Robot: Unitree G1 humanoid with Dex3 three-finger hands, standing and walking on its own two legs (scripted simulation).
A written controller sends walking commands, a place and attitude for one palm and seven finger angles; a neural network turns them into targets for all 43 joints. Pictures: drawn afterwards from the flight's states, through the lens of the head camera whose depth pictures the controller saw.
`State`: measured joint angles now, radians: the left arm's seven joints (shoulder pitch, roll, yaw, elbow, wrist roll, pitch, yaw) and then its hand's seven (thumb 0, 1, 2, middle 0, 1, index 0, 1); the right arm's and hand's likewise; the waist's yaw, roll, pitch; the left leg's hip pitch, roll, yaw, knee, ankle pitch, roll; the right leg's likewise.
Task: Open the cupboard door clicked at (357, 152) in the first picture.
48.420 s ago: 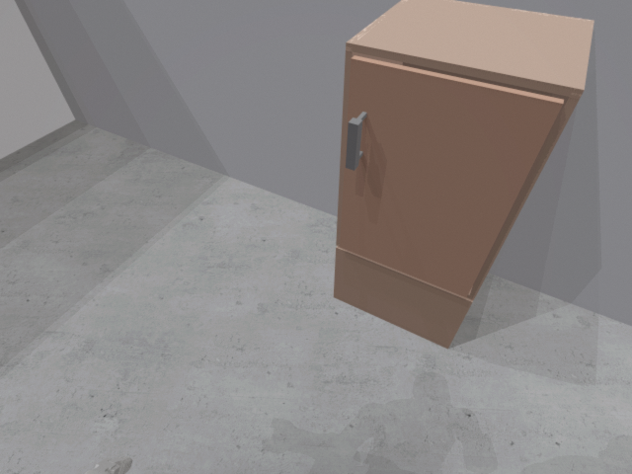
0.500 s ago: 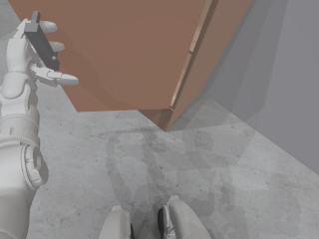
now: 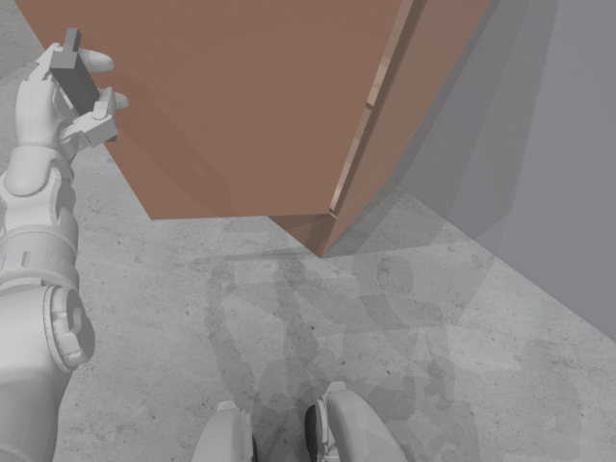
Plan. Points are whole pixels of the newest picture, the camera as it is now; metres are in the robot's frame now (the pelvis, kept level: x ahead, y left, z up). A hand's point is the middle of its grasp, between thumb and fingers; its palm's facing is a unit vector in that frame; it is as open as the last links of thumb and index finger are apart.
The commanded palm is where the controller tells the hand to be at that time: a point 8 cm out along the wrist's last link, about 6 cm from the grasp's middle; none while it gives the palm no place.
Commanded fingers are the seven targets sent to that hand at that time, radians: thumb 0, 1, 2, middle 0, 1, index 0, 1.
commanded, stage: close the thumb around the handle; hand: left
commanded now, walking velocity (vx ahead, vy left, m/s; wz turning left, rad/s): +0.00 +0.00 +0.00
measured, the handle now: (90, 88) +0.57 +0.22 +0.07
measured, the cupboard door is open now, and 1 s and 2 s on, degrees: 45 81 85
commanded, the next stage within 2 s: pull the door open along its arc in 0.06 s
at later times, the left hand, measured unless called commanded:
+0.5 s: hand (107, 139) +0.49 +0.19 +0.07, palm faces -0.02 -1.00 -0.02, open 5.9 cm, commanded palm +0.44 +0.24 +0.06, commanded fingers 0.00 0.90 0.90 -0.40 -1.35 -0.40 -1.35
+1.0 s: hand (194, 281) +0.32 +0.09 +0.07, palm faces +0.33 -0.94 +0.04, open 6.2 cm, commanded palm +0.25 +0.17 +0.06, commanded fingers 0.00 0.90 0.90 -0.40 -1.35 -0.40 -1.35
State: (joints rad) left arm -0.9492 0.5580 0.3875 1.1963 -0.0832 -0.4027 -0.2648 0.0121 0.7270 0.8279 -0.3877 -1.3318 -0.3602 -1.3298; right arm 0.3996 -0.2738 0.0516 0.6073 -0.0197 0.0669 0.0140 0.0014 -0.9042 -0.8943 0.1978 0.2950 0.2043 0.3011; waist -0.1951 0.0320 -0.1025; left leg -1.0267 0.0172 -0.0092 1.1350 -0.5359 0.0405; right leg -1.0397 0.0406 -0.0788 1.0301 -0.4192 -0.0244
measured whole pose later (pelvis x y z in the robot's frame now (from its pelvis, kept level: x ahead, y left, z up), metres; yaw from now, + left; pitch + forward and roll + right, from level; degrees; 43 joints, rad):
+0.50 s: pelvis +0.01 +0.01 +0.01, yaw -1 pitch +23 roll -3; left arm -0.73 0.47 0.39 1.00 -0.15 -0.40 -0.28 0.01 0.71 0.75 -0.37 -1.35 -0.36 -1.35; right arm 0.41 -0.27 0.04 0.56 0.00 0.09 0.02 0.00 -0.90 -0.89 0.20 0.29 0.20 0.30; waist -0.16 0.03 -0.13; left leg -0.95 0.02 0.03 1.08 -0.53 0.05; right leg -0.98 0.05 -0.04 0.99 -0.41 -0.01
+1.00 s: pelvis +0.01 -0.01 +0.02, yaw +1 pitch +14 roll +0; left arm 0.04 -0.06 -0.08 0.22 0.02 -0.35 0.40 0.01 0.65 0.70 -0.37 -1.34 -0.38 -1.34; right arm 0.18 -0.17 0.03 0.49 -0.04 0.05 0.06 0.01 -0.91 -0.89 0.20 0.29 0.20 0.30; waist -0.01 0.01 -0.15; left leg -0.73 -0.01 0.03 1.00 -0.52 0.03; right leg -0.78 0.02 -0.04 0.98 -0.44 -0.04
